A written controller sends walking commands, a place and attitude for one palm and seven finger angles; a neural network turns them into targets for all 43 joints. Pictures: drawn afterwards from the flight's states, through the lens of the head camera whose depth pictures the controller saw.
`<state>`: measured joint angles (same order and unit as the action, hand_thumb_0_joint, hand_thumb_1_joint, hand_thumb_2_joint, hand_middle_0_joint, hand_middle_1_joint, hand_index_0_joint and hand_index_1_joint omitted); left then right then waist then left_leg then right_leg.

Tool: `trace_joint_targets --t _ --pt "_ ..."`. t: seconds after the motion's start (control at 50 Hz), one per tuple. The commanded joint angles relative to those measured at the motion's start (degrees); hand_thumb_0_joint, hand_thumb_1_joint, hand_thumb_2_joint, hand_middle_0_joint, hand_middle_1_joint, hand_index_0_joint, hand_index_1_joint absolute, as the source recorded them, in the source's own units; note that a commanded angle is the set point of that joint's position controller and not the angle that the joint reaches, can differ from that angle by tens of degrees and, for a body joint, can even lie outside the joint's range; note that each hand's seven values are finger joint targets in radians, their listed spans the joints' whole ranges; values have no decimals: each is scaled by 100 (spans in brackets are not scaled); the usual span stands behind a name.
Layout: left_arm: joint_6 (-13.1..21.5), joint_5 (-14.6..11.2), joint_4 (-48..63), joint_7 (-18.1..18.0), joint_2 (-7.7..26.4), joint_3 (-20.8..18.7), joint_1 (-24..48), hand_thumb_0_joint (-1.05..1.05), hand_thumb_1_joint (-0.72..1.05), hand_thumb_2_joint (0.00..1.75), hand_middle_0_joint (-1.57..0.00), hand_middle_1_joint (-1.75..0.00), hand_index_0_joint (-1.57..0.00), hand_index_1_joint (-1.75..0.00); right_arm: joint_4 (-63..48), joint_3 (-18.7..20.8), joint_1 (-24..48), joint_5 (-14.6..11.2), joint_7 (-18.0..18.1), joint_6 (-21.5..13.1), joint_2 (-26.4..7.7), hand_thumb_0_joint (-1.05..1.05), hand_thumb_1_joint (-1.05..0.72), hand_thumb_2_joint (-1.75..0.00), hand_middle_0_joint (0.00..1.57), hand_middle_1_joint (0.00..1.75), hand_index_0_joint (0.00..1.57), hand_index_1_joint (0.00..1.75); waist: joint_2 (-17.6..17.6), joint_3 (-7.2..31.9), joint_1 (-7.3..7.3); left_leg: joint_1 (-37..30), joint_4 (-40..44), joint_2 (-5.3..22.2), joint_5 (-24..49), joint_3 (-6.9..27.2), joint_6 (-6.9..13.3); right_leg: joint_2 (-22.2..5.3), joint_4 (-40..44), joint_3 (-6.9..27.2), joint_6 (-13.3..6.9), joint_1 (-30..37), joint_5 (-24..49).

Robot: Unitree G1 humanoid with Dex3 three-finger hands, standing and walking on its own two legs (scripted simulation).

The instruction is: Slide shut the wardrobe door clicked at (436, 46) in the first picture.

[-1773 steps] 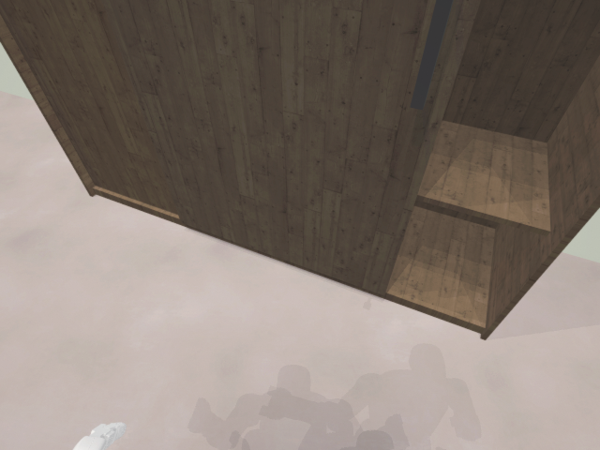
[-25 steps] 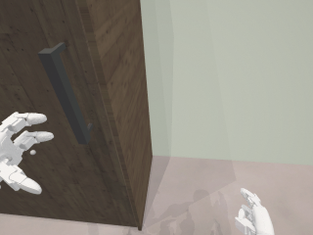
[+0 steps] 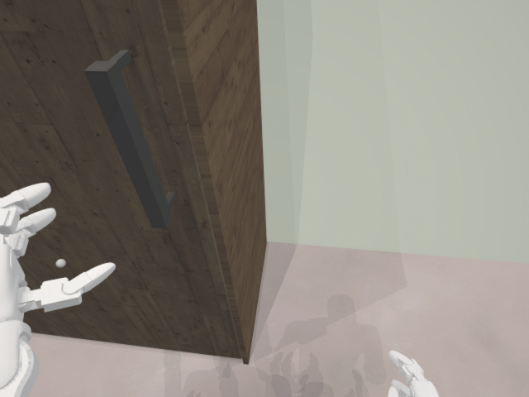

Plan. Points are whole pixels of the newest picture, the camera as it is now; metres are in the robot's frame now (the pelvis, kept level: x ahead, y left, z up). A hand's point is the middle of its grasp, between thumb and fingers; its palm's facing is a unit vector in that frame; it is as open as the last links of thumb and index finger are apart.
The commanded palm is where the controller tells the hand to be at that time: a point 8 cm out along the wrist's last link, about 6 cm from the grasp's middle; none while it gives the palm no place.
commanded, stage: draw the hand back to the body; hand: left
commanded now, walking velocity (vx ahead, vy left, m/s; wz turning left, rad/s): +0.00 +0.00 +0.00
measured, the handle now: (144, 150) +0.37 +0.22 +0.21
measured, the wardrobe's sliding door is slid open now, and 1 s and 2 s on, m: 0.00 0.00 0.00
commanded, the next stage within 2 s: step back with the hand held close in 0.70 s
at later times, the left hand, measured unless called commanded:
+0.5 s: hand (86, 270) +0.21 +0.25 +0.15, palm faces +0.47 -0.81 -0.36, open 7.7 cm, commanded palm +0.16 +0.28 +0.17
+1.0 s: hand (99, 276) +0.20 +0.23 +0.15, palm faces +0.42 -0.79 -0.45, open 7.4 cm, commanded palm +0.14 +0.26 +0.17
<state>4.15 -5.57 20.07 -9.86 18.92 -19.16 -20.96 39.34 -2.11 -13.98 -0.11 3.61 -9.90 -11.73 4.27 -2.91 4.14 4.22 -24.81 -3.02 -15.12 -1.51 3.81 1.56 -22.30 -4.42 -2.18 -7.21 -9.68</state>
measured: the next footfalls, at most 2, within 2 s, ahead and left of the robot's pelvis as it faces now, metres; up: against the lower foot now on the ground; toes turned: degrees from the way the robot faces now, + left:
none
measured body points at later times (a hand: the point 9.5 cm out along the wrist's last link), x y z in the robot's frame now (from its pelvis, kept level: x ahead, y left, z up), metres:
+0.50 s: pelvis +0.02 -0.02 +0.00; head +0.00 -0.04 +0.45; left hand +0.17 +0.29 +0.17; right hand +0.21 -0.24 -0.08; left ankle -0.01 +0.07 -0.74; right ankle +0.04 -0.10 -0.74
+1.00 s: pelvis -0.01 -0.03 +0.00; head +0.00 -0.06 +0.45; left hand +0.17 +0.27 +0.18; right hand +0.16 -0.27 -0.10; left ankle -0.02 +0.08 -0.74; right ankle +0.04 -0.10 -0.74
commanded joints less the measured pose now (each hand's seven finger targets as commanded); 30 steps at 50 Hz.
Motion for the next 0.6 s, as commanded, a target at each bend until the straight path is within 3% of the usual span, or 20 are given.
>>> trace_joint_targets --t 0.0,0.18,0.22,0.32,0.46,0.58 --pt "477 82 1050 -9 1072 -575 503 0 36 64 -22 -62 -22 -62 -1038 410 947 -36 66 -279 -799 0 -90 -90 20 30 20 30 -103 449 -12 517 826 525 873 519 -453 -87 293 291 16 592 84" --pt "584 91 1310 99 1120 -671 -78 0 68 80 -21 -43 -21 -43 -1128 481 829 -22 -24 -180 -782 0 -90 -90 20 30 20 30 122 611 13 322 633 566 2133 406 -557 -89 297 355 47 760 791" --pt "565 87 1268 102 1108 -648 -75 0 75 83 -21 -38 -21 -38 -1124 491 806 -26 -14 -145 -786 0 -90 -90 20 30 20 30 6 521 -23 354 613 559 2078 395 -543 -88 334 363 52 697 803" --pt "583 120 1452 96 1111 -574 18 0 90 90 -20 -30 -20 -30 -1139 508 751 -31 -10 -117 -805 0 -90 -90 20 30 20 30 208 694 -69 200 523 544 2277 356 -525 -105 346 402 58 688 958" --pt "540 85 1168 79 1057 -544 -83 0 90 90 -20 -30 -20 -30 -1144 481 840 -40 29 -40 -742 0 -90 -90 20 30 20 30 -100 489 -64 338 535 461 1705 246 -391 -143 436 441 61 635 842" --pt "544 66 1073 76 1080 -539 72 0 90 90 -20 -30 -20 -30 -1160 468 959 -42 63 22 -706 0 -90 -90 20 30 20 30 -126 382 -61 373 555 403 1028 190 -287 -190 606 517 73 563 318"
